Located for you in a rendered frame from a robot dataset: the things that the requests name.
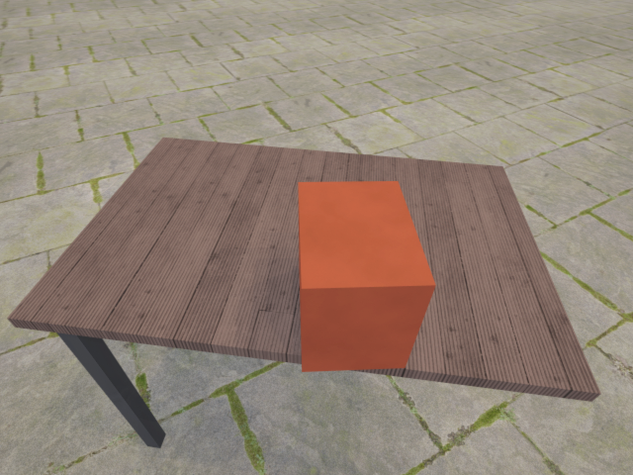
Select table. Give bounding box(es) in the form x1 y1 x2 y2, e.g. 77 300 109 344
7 138 601 448

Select carton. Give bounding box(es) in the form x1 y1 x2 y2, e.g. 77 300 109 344
298 181 436 372

